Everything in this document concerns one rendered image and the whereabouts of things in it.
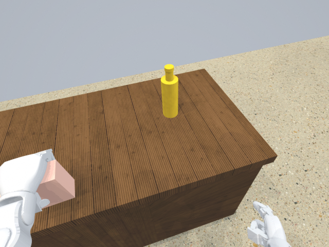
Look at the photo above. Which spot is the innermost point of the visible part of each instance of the robot left hand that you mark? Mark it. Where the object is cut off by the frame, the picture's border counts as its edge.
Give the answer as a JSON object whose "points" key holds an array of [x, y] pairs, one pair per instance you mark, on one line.
{"points": [[25, 174]]}

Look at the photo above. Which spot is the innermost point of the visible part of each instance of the sponge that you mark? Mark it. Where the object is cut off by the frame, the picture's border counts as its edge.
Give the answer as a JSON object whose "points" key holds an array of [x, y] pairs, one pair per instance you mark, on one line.
{"points": [[57, 184]]}

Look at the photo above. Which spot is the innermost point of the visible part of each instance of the robot right hand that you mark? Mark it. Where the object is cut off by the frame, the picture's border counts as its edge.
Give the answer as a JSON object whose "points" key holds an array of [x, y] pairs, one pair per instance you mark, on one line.
{"points": [[260, 232]]}

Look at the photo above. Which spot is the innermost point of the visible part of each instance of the robot left forearm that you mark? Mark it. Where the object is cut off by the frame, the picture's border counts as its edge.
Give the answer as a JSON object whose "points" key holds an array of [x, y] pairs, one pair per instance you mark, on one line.
{"points": [[17, 212]]}

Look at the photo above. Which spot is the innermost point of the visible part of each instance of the table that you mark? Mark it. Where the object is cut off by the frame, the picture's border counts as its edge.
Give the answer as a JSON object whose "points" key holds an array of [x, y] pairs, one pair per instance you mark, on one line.
{"points": [[140, 177]]}

